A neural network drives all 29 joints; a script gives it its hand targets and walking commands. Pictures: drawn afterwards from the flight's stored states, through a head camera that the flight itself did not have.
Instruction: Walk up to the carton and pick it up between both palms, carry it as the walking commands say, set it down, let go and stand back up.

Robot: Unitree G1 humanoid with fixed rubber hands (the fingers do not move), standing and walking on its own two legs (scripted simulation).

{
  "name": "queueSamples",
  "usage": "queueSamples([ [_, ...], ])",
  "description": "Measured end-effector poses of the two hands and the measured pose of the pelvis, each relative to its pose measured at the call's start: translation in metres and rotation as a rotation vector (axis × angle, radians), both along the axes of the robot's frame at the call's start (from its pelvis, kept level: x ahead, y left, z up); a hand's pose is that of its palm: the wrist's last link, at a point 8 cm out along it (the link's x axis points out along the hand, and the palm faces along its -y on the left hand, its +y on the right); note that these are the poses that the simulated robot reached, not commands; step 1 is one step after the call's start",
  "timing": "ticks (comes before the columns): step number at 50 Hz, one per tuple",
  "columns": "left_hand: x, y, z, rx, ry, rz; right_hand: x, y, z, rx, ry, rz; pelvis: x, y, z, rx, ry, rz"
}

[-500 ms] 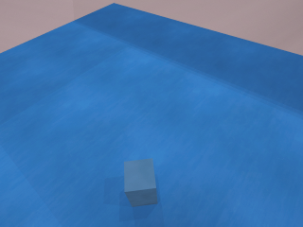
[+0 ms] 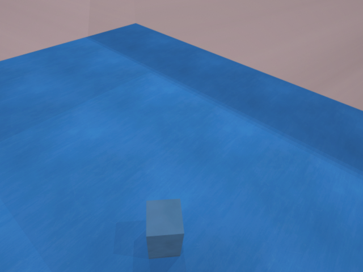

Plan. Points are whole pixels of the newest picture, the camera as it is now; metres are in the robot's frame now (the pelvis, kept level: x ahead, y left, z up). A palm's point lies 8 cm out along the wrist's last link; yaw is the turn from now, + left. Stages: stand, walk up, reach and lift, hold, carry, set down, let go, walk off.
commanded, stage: walk up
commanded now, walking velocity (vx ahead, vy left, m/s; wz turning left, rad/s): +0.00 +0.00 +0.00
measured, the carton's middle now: (164, 229) +0.48 +0.06 -0.63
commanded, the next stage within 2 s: none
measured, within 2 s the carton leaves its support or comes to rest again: neither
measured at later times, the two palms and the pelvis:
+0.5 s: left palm out of the picture +0.04 +0.22 -0.16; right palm out of the picture +0.01 -0.22 -0.14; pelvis +0.05 +0.00 +0.00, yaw +0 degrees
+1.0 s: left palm out of the picture -0.01 +0.27 -0.17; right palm out of the picture +0.06 -0.20 -0.15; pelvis +0.06 +0.04 -0.02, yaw +3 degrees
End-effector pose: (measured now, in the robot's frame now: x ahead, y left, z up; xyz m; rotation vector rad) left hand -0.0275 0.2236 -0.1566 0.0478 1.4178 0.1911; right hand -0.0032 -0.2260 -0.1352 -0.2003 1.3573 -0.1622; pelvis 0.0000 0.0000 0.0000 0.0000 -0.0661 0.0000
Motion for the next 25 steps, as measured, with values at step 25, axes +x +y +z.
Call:
queueSamples([
  [25,0.065,0.000,-0.001,0.034,0.009,-0.033,0.011,0.009,-0.009,0.008,0.120,-0.067,0.046,0.004,-0.005,-0.015,0.047,-0.008],
])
